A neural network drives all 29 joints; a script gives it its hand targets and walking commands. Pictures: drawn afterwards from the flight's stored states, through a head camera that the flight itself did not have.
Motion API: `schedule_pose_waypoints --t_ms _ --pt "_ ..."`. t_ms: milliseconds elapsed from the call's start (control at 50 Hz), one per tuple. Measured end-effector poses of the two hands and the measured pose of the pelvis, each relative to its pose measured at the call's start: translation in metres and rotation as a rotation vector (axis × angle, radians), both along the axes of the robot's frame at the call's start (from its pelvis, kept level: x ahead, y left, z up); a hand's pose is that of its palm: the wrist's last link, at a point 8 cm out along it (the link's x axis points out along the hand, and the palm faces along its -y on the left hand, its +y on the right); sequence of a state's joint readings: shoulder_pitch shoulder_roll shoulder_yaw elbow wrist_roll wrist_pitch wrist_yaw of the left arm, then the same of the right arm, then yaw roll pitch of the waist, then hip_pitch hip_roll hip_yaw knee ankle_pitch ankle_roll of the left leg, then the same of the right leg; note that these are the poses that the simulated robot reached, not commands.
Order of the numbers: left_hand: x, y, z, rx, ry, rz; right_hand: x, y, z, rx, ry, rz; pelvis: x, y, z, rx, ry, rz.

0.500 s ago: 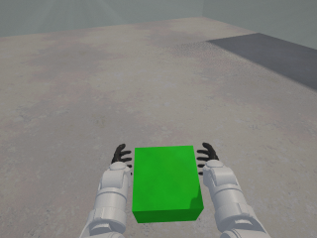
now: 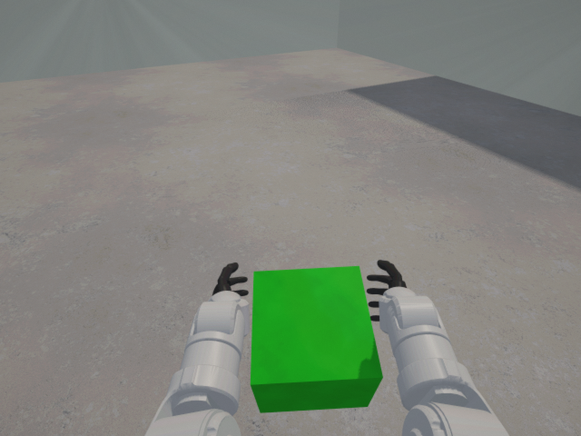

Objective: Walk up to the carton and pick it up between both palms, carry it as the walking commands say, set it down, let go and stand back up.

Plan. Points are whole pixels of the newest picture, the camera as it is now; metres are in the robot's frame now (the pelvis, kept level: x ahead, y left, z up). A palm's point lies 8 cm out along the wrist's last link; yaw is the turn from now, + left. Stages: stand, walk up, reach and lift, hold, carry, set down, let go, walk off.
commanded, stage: reach and lift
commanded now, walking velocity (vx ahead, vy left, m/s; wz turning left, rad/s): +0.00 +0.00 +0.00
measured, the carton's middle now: (310, 338) +0.32 -0.01 -0.04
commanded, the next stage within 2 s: hold in 0.82 s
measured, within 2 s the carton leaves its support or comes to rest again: neither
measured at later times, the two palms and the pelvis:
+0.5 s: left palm (219, 306) +0.31 +0.13 +0.06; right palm (390, 305) +0.31 -0.13 +0.06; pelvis +0.01 -0.01 +0.00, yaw +1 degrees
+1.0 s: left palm (215, 315) +0.29 +0.13 +0.06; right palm (390, 313) +0.29 -0.13 +0.06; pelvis +0.00 +0.00 +0.00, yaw +1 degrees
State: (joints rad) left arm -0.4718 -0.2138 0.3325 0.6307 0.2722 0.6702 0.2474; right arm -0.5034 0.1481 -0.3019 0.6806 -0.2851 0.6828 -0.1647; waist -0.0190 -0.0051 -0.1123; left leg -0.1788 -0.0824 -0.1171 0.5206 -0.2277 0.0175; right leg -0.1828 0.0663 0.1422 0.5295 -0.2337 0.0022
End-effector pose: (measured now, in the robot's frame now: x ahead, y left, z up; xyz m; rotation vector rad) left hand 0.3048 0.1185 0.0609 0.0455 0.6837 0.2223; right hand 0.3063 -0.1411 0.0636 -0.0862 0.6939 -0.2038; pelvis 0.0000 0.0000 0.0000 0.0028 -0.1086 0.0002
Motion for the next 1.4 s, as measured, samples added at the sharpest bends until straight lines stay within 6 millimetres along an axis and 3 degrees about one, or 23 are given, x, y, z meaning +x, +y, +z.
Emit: schedule_pose_waypoints --t_ms 400,620,840,1140,1400 --pt "0.004 0.006 -0.004 0.004 0.021 0.008 0.001 0.006 -0.010 0.016 0.020 -0.011 0.005 -0.006 0.001 0.002 0.018 0.008" --pt "-0.004 0.008 -0.005 -0.004 0.012 0.014 -0.002 0.008 -0.007 0.002 0.012 0.012 0.014 -0.009 0.004 -0.001 0.001 0.020" --pt "-0.011 0.007 -0.010 -0.014 0.037 0.015 -0.012 0.007 -0.011 -0.004 0.035 0.000 0.006 -0.008 0.003 0.000 -0.015 0.014" --pt "-0.016 0.015 -0.003 0.002 0.017 0.017 -0.018 0.015 -0.009 0.009 0.017 0.000 0.000 -0.002 0.001 -0.003 -0.024 0.014" --pt "-0.014 0.011 -0.009 0.009 0.001 0.007 -0.012 0.012 -0.008 -0.009 -0.001 0.004 -0.007 -0.002 -0.002 -0.014 0.038 0.016"
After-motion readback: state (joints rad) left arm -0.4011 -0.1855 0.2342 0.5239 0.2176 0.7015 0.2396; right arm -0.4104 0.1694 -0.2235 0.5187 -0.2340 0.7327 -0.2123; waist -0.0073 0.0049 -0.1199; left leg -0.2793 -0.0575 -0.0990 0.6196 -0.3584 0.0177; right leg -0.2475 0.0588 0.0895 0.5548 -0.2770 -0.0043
